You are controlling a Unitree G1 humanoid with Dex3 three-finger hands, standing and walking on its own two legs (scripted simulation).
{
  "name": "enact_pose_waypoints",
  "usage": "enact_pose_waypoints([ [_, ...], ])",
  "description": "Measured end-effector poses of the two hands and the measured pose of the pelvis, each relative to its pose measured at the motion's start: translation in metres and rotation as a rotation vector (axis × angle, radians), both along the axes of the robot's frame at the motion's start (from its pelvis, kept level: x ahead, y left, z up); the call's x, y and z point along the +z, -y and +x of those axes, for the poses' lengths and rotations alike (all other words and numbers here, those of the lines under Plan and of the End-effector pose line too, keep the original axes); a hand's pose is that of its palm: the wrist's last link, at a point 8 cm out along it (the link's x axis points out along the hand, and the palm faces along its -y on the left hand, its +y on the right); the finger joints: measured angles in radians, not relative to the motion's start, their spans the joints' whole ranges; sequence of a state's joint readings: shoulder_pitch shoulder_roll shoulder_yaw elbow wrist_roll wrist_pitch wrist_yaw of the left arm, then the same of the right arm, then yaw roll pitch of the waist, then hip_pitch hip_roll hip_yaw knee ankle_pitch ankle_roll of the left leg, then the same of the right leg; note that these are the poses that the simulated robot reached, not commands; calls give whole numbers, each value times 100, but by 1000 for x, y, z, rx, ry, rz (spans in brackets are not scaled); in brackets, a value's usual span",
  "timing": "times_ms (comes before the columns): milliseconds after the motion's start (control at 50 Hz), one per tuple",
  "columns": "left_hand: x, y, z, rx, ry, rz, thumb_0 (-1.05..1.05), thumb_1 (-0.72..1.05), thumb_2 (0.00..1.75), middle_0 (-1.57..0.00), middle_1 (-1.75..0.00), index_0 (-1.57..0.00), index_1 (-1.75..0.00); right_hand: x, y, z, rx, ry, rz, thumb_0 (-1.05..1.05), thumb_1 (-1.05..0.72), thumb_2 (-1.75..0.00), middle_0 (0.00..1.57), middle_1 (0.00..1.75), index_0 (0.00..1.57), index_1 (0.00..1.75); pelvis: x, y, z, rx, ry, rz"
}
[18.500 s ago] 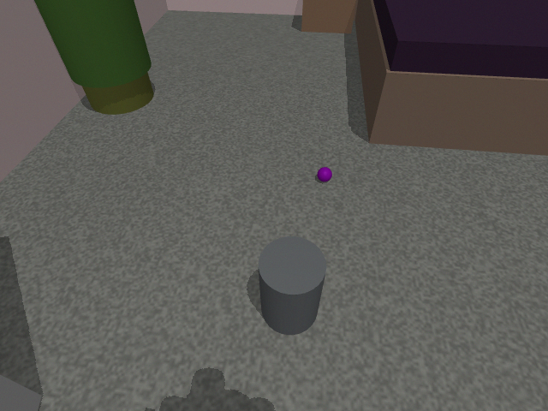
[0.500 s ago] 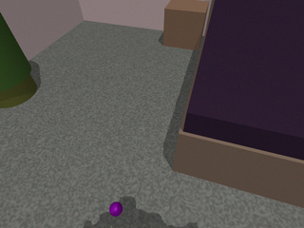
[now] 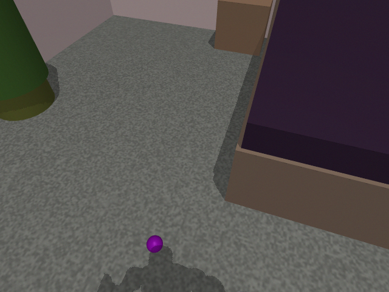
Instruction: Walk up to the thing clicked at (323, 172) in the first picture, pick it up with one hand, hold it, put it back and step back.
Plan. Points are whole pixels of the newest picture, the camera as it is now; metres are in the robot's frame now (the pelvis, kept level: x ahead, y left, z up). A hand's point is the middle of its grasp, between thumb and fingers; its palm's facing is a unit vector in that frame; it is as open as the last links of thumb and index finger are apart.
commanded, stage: walk up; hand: left
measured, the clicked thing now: (154, 243) +0.48 +0.19 -0.71
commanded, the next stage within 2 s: stand in 1.48 s
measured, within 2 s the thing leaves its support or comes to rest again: neither
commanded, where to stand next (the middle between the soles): +0.09 -0.03 m, yaw -4 degrees
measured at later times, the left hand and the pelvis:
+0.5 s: hand (101, 289) +0.18 +0.22 -0.14, palm faces -0.09 -0.93 -0.36, open 7.4 cm; pelvis +0.02 -0.01 -0.01, yaw -2 degrees
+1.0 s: hand out of the picture +0.07 +0.28 -0.13, palm faces -0.18 -0.91 -0.38, open 7.4 cm; pelvis +0.00 -0.01 +0.02, yaw -6 degrees
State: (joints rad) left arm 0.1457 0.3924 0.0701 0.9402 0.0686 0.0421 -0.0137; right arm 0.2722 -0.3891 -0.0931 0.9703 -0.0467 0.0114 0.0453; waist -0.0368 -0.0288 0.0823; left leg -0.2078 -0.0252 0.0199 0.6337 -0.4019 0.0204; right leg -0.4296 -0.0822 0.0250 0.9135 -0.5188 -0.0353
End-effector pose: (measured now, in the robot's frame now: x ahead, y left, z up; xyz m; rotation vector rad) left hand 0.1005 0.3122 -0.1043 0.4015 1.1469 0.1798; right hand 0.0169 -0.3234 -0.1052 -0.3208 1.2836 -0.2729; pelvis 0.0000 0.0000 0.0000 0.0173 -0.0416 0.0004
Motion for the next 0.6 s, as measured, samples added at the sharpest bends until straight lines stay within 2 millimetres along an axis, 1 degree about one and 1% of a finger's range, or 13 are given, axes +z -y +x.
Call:
enact_pose_waypoints([
  [60, 2, -2, 1, 5, -9, -26, 1, 91, 90, -20, -30, -20, -30, 12, -6, -38, -38, -63, -12, 1, -90, -90, 21, 30, 20, 30, 9, 0, 5, 3, 18, 4],
  [100, 5, -2, 2, -1, -15, -45, 1, 91, 90, -20, -30, -20, -30, 21, -7, -54, -59, -96, -23, 1, -90, -90, 21, 30, 20, 30, 14, 1, 11, -4, 26, 0],
  [140, 6, -2, 4, -8, -33, -53, 1, 91, 90, -20, -30, -20, -30, 28, -4, -62, -77, -107, -36, 1, -90, -90, 21, 30, 20, 30, 17, 2, 18, -18, 30, -3],
  [180, 6, -1, 8, -12, -55, -51, 1, 91, 90, -20, -30, -20, -30, 31, 0, -61, -87, -113, -50, 1, -90, -90, 21, 30, 20, 30, 18, 5, 25, -32, 32, -6],
  [220, 4, 3, 15, -12, -71, -44, 1, 91, 90, -20, -30, -20, -30, 30, 6, -54, -91, -118, -57, 1, -90, -90, 21, 30, 20, 30, 16, 9, 30, -43, 32, -8],
  [260, 1, 10, 25, -11, -73, -34, 1, 91, 90, -20, -30, -20, -30, 22, 12, -40, -94, -115, -55, 1, -90, -90, 21, 30, 20, 30, 12, 13, 35, -53, 31, -8],
  [300, -4, 19, 36, -15, -59, -22, 1, 91, 90, -20, -30, -20, -30, 7, 19, -21, -95, -103, -44, 1, -90, -90, 21, 30, 20, 30, 3, 19, 41, -57, 27, -6],
  [340, -7, 29, 47, -21, -38, -17, 1, 91, 90, -20, -30, -20, -30, -7, 22, 3, -85, -77, -33, 1, -90, -90, 21, 30, 20, 30, -3, 22, 40, -63, 30, -29],
  [400, -6, 44, 61, -45, 7, -34, 1, 91, 90, -20, -30, -20, -30, -15, 17, 39, -51, -7, -17, 1, -90, -90, 21, 30, 20, 30, -4, 21, 32, -62, 29, -29],
  [460, -3, 51, 72, -63, 61, -44, 1, 91, 90, -20, -30, -20, -30, -17, 9, 66, -8, 57, 0, 1, -90, -90, 21, 30, 20, 30, -5, 18, 26, -52, 19, -25],
  [500, -3, 50, 78, -67, 101, -48, 1, 90, 90, -20, -30, -21, -30, -17, 3, 76, 23, 80, 3, 1, -90, -90, 21, 30, 20, 30, -7, 14, 22, -40, 14, -26],
  [540, -4, 45, 80, -64, 138, -52, 1, 90, 90, -20, -30, -21, -30, -16, -2, 81, 51, 89, -4, 1, -90, -90, 21, 30, 20, 30, -10, 9, 16, -27, 9, -28],
  [600, -11, 28, 77, -47, 170, -55, 0, 90, 90, -20, -30, -21, -30, -13, -10, 76, 76, 93, -27, 1, -90, -90, 21, 30, 20, 30, -17, -1, 3, -15, 10, -18],
])
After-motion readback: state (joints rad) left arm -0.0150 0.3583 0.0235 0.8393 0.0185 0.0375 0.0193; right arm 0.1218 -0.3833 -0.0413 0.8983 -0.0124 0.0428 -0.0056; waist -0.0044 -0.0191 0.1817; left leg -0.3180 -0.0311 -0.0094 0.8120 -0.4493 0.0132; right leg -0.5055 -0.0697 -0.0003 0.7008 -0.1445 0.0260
